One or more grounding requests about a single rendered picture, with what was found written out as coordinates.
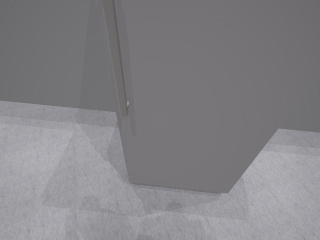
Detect fridge door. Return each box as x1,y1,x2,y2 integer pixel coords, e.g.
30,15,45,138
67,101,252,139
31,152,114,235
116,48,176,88
95,0,320,194

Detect handle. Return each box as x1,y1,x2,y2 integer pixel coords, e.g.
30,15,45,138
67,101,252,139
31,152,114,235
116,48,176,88
102,0,130,117

